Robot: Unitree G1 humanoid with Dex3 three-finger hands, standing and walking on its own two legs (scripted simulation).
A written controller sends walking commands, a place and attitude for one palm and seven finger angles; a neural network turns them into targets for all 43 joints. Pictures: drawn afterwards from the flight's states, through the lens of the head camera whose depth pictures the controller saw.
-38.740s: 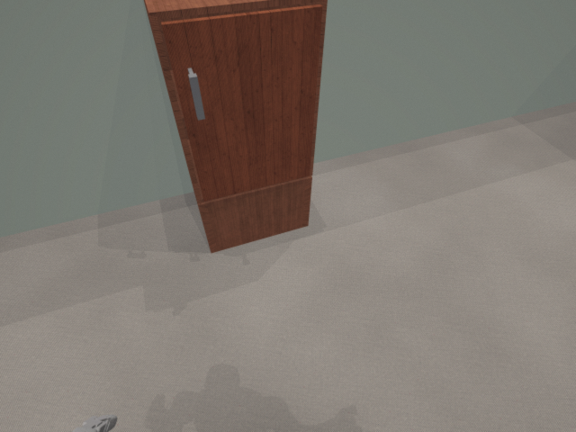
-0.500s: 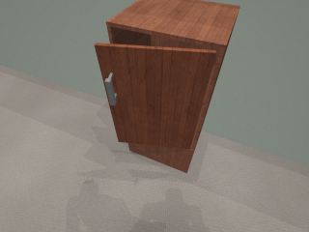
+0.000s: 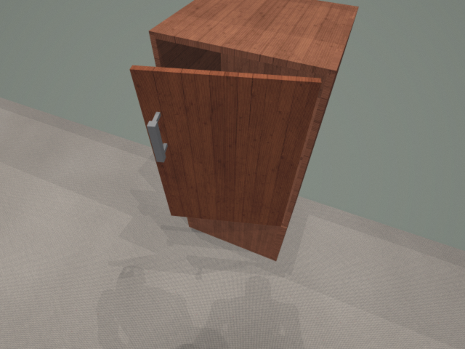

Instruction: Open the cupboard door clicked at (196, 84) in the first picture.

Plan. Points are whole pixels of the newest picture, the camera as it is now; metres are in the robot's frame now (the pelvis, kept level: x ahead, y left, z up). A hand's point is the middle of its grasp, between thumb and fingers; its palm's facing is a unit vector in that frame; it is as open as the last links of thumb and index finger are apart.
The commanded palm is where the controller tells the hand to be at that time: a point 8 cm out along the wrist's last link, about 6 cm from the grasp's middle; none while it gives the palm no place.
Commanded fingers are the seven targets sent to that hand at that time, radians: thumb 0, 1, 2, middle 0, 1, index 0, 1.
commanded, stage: come to a stop and stand still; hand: left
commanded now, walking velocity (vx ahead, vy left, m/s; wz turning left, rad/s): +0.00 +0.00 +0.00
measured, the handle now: (159, 137) +0.60 +0.22 -0.01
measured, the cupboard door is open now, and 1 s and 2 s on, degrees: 17 17 17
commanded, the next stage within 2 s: look again from close up in 0.12 s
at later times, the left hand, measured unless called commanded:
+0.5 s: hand out of the picture +0.02 +0.20 -0.18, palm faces +0.01 -0.98 -0.21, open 7.3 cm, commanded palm none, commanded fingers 0.00 0.90 0.90 -0.20 -0.30 -0.20 -0.30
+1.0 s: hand out of the picture +0.00 +0.22 -0.19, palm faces -0.01 -0.98 -0.20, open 7.3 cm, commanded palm none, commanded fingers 0.00 0.90 0.90 -0.20 -0.30 -0.20 -0.30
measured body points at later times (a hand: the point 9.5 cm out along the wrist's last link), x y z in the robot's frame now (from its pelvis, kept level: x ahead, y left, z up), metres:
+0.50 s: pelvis +0.01 +0.03 -0.01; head +0.02 +0.03 +0.44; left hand +0.02 +0.25 -0.17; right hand +0.05 -0.20 -0.17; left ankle +0.00 +0.14 -0.74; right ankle -0.06 -0.09 -0.74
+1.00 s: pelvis +0.01 +0.04 -0.01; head +0.02 +0.03 +0.44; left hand +0.00 +0.27 -0.17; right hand +0.00 -0.19 -0.17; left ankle +0.00 +0.14 -0.74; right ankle -0.06 -0.09 -0.74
